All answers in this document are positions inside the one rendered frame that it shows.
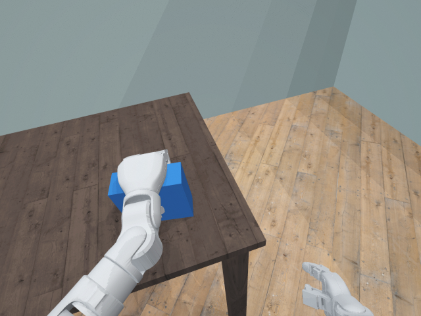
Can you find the robot left forearm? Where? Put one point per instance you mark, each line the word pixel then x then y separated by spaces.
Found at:
pixel 138 248

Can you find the robot right forearm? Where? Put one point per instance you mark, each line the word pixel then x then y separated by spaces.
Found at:
pixel 346 305

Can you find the right robot hand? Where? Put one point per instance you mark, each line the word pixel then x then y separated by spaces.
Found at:
pixel 332 285

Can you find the left robot hand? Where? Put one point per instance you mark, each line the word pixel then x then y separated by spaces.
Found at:
pixel 144 172

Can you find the sponge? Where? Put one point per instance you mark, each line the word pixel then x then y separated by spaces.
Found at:
pixel 176 197

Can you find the table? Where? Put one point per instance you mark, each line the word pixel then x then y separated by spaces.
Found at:
pixel 57 220

